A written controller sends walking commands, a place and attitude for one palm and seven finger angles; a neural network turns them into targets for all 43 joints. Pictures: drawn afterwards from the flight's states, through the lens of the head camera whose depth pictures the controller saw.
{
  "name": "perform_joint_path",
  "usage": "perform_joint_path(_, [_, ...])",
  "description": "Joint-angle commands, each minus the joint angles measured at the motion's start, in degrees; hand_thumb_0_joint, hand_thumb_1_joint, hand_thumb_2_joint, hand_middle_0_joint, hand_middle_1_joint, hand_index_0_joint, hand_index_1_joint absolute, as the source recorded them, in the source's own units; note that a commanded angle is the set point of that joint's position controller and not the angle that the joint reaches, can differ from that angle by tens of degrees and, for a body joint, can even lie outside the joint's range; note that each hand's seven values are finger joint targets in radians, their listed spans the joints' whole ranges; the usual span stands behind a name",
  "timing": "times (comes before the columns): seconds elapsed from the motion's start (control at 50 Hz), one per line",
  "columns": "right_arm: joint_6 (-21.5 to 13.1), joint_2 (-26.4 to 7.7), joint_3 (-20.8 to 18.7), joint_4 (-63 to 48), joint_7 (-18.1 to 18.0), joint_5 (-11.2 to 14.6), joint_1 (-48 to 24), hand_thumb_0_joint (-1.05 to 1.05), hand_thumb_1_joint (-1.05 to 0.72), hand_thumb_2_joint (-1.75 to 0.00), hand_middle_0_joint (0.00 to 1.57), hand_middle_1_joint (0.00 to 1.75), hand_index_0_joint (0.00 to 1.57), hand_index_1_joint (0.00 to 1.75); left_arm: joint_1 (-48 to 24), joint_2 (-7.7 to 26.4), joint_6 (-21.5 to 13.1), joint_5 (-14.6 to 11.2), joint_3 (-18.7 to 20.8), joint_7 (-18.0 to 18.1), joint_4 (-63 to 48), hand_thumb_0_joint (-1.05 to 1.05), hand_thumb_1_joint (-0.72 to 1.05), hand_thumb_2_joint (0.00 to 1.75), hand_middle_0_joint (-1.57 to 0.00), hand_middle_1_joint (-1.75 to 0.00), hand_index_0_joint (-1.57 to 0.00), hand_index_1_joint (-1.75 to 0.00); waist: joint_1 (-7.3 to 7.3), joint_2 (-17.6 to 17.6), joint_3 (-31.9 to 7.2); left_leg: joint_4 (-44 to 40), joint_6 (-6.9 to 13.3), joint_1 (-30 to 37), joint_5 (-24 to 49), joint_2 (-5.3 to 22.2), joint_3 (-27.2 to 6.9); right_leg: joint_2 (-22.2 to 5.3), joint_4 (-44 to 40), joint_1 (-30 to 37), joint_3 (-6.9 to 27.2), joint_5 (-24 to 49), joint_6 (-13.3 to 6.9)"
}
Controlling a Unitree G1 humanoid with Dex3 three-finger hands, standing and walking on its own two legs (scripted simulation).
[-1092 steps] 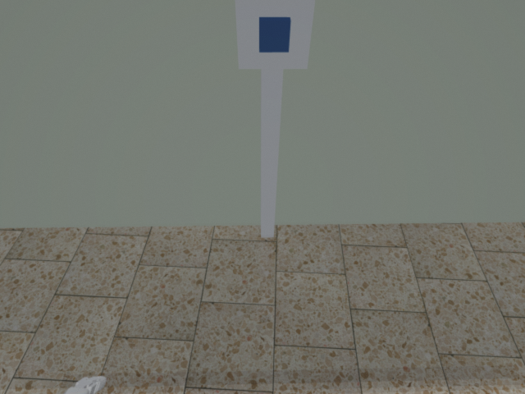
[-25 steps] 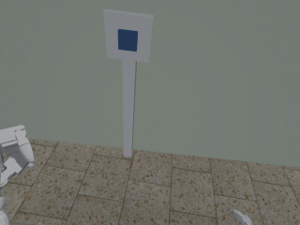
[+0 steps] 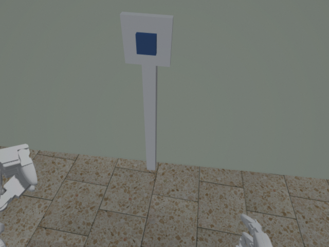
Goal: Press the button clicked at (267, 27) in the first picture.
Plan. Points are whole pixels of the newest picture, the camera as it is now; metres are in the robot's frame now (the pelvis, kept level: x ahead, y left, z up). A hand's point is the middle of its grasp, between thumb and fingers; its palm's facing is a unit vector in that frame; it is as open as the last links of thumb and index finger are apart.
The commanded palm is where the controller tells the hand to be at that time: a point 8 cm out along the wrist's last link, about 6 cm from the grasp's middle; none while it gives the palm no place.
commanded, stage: stop stepping back and stand still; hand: left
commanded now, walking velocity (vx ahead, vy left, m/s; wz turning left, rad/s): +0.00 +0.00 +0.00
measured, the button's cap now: (146, 43) +0.74 +0.11 +0.16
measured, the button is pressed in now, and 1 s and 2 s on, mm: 0 0 0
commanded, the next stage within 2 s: let the arm hang, fingers relaxed in 0.34 s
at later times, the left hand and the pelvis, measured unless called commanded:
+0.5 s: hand (43, 184) +0.21 +0.26 +0.11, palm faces +0.23 -0.84 -0.49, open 3.0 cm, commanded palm none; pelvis +0.01 +0.02 +0.01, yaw +0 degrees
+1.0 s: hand out of the picture -0.06 +0.21 -0.16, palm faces +0.04 -0.97 -0.25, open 5.3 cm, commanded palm none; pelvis -0.01 +0.01 +0.01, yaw +1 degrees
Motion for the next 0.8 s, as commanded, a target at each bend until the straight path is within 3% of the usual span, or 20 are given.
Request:
perform_joint_path(0.0, [-2.53,-7.51,-3.52,-8.91,0.58,0.50,-5.81,0.00,-0.90,-0.90,0.20,0.30,0.20,0.30,2.13,9.21,-3.81,-1.37,6.26,0.44,-11.82,0.00,0.90,0.90,-1.30,-1.50,-1.30,-1.50,-0.14,-5.43,-1.54,3.08,0.66,-0.94,-2.32,1.30,-1.94,-10.90,-17.89,-2.19,16.75,-2.68,-4.05])
perform_joint_path(0.02, [-2.26,-7.43,-3.51,-8.70,0.61,0.65,-5.80,0.00,-0.90,-0.90,0.20,0.30,0.20,0.30,1.15,8.95,-3.80,-1.51,5.96,0.57,-12.32,0.00,0.90,0.90,-1.30,-1.50,-1.30,-1.50,-0.40,-4.45,-1.66,4.77,0.40,-0.09,-1.72,1.06,-1.86,-12.48,-18.12,-2.82,17.10,-0.84,-5.32])
perform_joint_path(0.04, [-2.06,-7.34,-3.41,-8.78,0.50,0.60,-6.34,0.00,-0.90,-0.90,0.20,0.30,0.20,0.30,0.64,9.17,-3.69,-1.51,6.20,0.76,-12.59,0.00,0.90,0.90,-1.30,-1.50,-1.30,-1.50,-0.46,-2.45,-2.20,2.81,0.39,0.75,0.10,1.43,-1.99,-11.95,-16.57,-1.78,15.58,3.32,-5.21])
perform_joint_path(0.08, [-2.02,-7.54,-3.18,-8.90,0.04,0.57,-6.28,0.00,-0.90,-0.90,0.20,0.30,0.20,0.30,2.04,8.78,-3.83,-1.73,6.06,0.71,-11.02,0.00,0.90,0.90,-1.30,-1.50,-1.30,-1.50,-0.15,-0.36,-3.43,-4.51,0.76,4.86,6.27,2.74,-3.09,-7.90,-12.48,0.06,9.77,8.22,-2.70])
perform_joint_path(0.12, [-1.89,-7.70,-2.96,-9.34,-0.49,0.49,-7.08,0.00,-0.90,-0.90,0.20,0.30,0.20,0.30,1.24,9.61,-4.24,-1.50,6.53,0.60,-11.77,0.00,0.90,0.90,-1.30,-1.50,-1.30,-1.50,0.42,4.72,-4.65,-8.48,1.71,7.17,15.94,5.29,-5.57,-3.48,-8.10,1.86,4.84,12.97,-0.01])
perform_joint_path(0.14, [-1.92,-7.73,-2.90,-9.60,-0.71,0.55,-7.65,0.00,-0.90,-0.90,0.20,0.30,0.20,0.30,0.81,9.46,-4.22,-1.43,6.12,0.44,-11.61,0.00,0.90,0.90,-1.30,-1.50,-1.30,-1.50,0.56,6.30,-4.79,-9.35,1.89,6.94,18.05,6.02,-6.48,-2.69,-7.27,2.75,3.60,13.31,0.66])
perform_joint_path(0.16, [-1.97,-7.78,-2.89,-9.69,-0.74,0.73,-7.33,0.00,-0.90,-0.90,0.20,0.30,0.20,0.30,1.07,9.17,-4.30,-1.40,5.74,0.28,-11.54,0.00,0.90,0.90,-1.30,-1.50,-1.30,-1.50,0.78,5.68,-5.17,-9.77,1.93,6.79,19.45,6.50,-7.01,-2.17,-6.76,3.96,2.85,13.91,0.99])
perform_joint_path(0.22, [-1.76,-7.86,-3.06,-10.21,-0.59,0.91,-7.35,0.00,-0.90,-0.90,0.20,0.30,0.20,0.30,2.19,8.96,-4.18,-1.54,5.40,0.06,-11.32,0.00,0.90,0.90,-1.30,-1.50,-1.30,-1.50,0.90,3.28,-5.56,-9.26,1.77,6.36,18.66,5.85,-5.61,-2.51,-8.30,5.44,3.39,15.77,1.02])
perform_joint_path(0.4, [-1.07,-7.88,-3.22,-11.07,-0.47,0.79,-7.87,0.00,-0.90,-0.90,0.20,0.30,0.20,0.30,3.75,8.89,-4.11,-2.04,5.72,0.10,-12.07,0.00,0.90,0.90,-1.30,-1.50,-1.30,-1.50,0.68,3.93,-4.47,-10.17,1.01,4.93,10.90,4.33,-4.77,-3.00,-11.51,4.64,4.76,12.27,0.50])
perform_joint_path(0.42, [-2.98,-19.85,-6.50,4.15,4.98,0.97,-10.15,0.00,-0.90,-0.90,0.20,0.30,0.20,0.30,-5.39,4.24,5.48,3.48,-14.71,-7.95,36.40,0.00,0.90,0.90,-1.30,-1.50,-1.30,-1.50,-1.94,4.94,0.37,-0.31,1.65,-0.45,18.05,5.47,-5.82,-7.16,-2.86,-3.27,1.47,18.43,-0.93])
perform_joint_path(0.44, [0.27,-16.09,-6.82,4.30,4.76,1.23,-5.43,0.00,-0.90,-0.90,0.20,0.30,0.20,0.30,-5.50,2.95,9.60,2.79,-13.78,-8.70,37.88,0.00,0.90,0.90,-1.26,-1.46,-1.26,-1.46,-1.10,2.79,-4.88,-0.56,0.70,3.71,21.22,5.77,-4.80,-6.96,-4.77,-2.99,5.11,16.79,-1.03])
perform_joint_path(0.46, [1.79,-14.89,-5.93,3.70,4.61,0.96,-3.76,0.00,-0.90,-0.90,0.20,0.30,0.20,0.30,-7.00,2.12,10.49,2.37,-14.08,-8.67,39.63,0.00,0.90,0.90,-1.23,-1.42,-1.23,-1.42,-0.83,-0.18,-6.38,-0.24,1.69,3.31,17.55,6.51,-6.54,-6.46,-4.11,-2.99,3.78,11.89,-1.42])
perform_joint_path(0.52, [4.09,-15.41,-4.75,3.58,4.28,-0.24,-5.51,0.00,-0.90,-0.90,0.20,0.30,0.20,0.30,-13.36,3.19,11.48,2.44,-15.21,-8.74,49.09,0.00,0.90,0.90,-1.12,-1.30,-1.12,-1.30,-0.19,-7.21,-4.19,-2.90,3.65,-1.03,13.08,6.54,-9.64,-4.95,-3.46,-1.19,3.43,6.53,-1.73])
perform_joint_path(0.54, [4.68,-15.42,-4.63,4.15,4.33,-0.50,-5.95,0.00,-0.90,-0.90,0.20,0.30,0.20,0.30,-15.31,3.60,11.81,2.41,-15.63,-8.73,53.00,0.00,0.90,0.90,-1.08,-1.26,-1.08,-1.26,-0.12,-7.17,-2.78,-4.18,3.50,-1.76,11.42,6.30,-9.88,-5.02,-3.63,-1.51,3.63,4.39,-2.15])
perform_joint_path(0.58, [5.80,-14.81,-3.94,6.42,4.14,-0.97,-6.78,0.00,-0.90,-0.90,0.20,0.30,0.20,0.30,-17.54,3.70,12.36,2.10,-16.48,-8.56,61.26,0.00,0.90,0.90,-1.01,-1.18,-1.01,-1.18,0.35,-2.93,-1.21,-6.33,3.23,-2.46,8.85,5.29,-9.63,-5.31,-5.49,0.04,4.93,3.51,-2.31])
perform_joint_path(0.66, [7.31,-11.22,-2.30,11.71,3.88,-0.97,-5.34,0.00,-0.90,-0.90,0.20,0.30,0.20,0.30,-18.26,2.10,12.74,1.43,-18.43,-8.13,75.33,0.00,0.90,0.90,-0.86,-1.02,-0.86,-1.02,0.65,5.24,-1.73,-9.64,2.24,-0.46,3.16,4.44,-8.64,-5.32,-9.17,2.93,5.71,0.31,-2.14])
perform_joint_path(0.7, [7.60,-9.99,-1.98,14.39,3.53,-0.78,-3.56,0.00,-0.90,-0.90,0.20,0.30,0.20,0.30,-17.99,1.49,12.57,1.13,-18.90,-8.12,80.48,0.00,0.90,0.90,-0.79,-0.94,-0.79,-0.94,0.35,7.74,-1.12,-10.47,1.86,0.90,1.72,4.13,-8.08,-5.62,-10.98,2.81,5.89,-0.48,-2.37])
perform_joint_path(0.74, [7.81,-9.85,-2.20,16.46,3.13,-0.75,-1.79,0.00,-0.90,-0.90,0.20,0.30,0.20,0.30,-17.25,0.72,12.37,1.28,-18.44,-7.98,84.08,0.00,0.90,0.90,-0.71,-0.86,-0.71,-0.86,0.27,6.99,0.15,-11.14,1.84,1.76,0.63,4.53,-8.36,-5.28,-12.51,2.42,5.34,-1.28,-2.57])
perform_joint_path(0.78, [8.04,-8.66,-2.42,18.36,2.87,-0.86,-0.23,0.00,-0.90,-0.90,0.20,0.30,0.20,0.30,-16.28,-0.61,12.34,1.19,-18.10,-7.88,87.01,0.00,0.90,0.90,-0.64,-0.78,-0.64,-0.78,0.36,8.52,0.56,-11.75,1.95,1.56,-1.39,4.46,-8.32,-5.48,-13.54,3.04,5.00,-1.69,-2.80])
